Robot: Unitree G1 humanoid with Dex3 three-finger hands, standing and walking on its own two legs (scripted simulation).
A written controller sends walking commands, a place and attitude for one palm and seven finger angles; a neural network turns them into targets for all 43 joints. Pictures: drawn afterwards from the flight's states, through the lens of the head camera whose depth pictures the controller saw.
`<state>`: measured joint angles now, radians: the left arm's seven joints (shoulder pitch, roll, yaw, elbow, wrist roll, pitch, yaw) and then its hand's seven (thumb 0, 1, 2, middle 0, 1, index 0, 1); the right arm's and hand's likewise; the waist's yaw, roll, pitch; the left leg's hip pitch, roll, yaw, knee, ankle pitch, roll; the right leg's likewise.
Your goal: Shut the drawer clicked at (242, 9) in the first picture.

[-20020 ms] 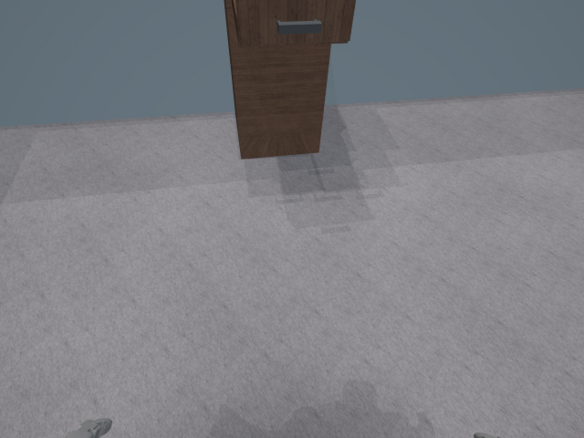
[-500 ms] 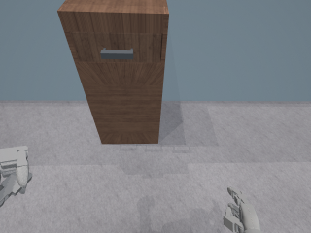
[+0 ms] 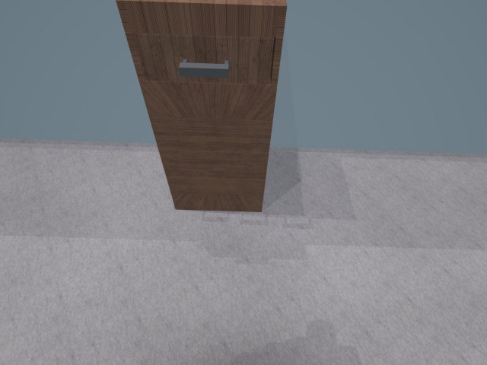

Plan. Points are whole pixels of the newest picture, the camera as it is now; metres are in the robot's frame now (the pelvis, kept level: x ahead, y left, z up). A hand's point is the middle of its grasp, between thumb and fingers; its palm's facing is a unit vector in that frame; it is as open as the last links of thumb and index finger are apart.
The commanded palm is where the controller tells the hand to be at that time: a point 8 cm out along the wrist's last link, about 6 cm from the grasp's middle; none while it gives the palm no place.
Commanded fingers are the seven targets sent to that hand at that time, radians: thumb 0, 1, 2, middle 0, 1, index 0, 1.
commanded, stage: let the arm hang, fingers relaxed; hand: left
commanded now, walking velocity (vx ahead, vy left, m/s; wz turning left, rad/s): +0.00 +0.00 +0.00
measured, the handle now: (205, 66) +0.86 +0.17 +0.02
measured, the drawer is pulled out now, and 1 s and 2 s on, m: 0.00 0.00 0.00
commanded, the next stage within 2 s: look to check the result in 0.60 s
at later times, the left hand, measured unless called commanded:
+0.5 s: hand out of the picture +0.00 +0.14 -0.18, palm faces +0.03 -0.99 -0.16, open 7.3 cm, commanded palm none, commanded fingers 0.00 0.90 0.90 -0.20 -0.30 -0.20 -0.30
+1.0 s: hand out of the picture +0.01 +0.13 -0.17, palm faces +0.04 -0.98 -0.18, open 7.4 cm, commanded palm none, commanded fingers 0.00 0.90 0.90 -0.20 -0.30 -0.20 -0.30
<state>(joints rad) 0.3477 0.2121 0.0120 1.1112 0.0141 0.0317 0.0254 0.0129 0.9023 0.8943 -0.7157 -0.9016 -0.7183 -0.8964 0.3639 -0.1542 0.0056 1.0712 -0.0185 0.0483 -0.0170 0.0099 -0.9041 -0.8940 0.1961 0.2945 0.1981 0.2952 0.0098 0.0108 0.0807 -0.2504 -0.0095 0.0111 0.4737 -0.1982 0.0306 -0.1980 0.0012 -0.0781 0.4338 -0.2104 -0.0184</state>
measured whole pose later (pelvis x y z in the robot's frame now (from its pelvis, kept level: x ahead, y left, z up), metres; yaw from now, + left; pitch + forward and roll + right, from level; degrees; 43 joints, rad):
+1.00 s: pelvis +0.03 -0.03 +0.00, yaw -1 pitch -2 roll +0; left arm 0.29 0.11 0.01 1.17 0.01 -0.01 0.04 0.01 0.90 0.90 -0.20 -0.30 -0.20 -0.30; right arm 0.32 -0.11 0.00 1.14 -0.01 0.02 -0.04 0.00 -0.91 -0.89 0.19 0.29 0.20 0.29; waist 0.00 0.02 0.06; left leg -0.18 0.02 0.01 0.43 -0.22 -0.01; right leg -0.14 0.03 -0.08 0.42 -0.25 -0.05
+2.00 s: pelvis +0.04 -0.04 +0.00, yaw -1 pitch -2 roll +0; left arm 0.28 0.12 0.01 1.16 0.01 -0.01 0.04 0.01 0.90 0.90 -0.20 -0.30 -0.20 -0.30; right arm 0.31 -0.12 0.00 1.15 -0.01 0.02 -0.05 0.00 -0.91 -0.89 0.20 0.29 0.20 0.30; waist 0.00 0.03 0.06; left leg -0.14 0.04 0.01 0.41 -0.23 -0.03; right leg -0.11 0.05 -0.08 0.40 -0.25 -0.07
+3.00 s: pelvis +0.04 -0.05 +0.00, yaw -1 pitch -2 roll +0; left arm 0.24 0.15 0.02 1.15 0.01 -0.01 0.03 0.01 0.90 0.89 -0.20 -0.30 -0.20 -0.30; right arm 0.27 -0.16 0.00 1.14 -0.01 0.01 -0.04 0.00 -0.90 -0.89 0.20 0.29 0.20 0.30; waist 0.00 0.02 0.07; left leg -0.13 0.04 0.01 0.39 -0.23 -0.04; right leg -0.09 0.06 -0.08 0.38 -0.25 -0.08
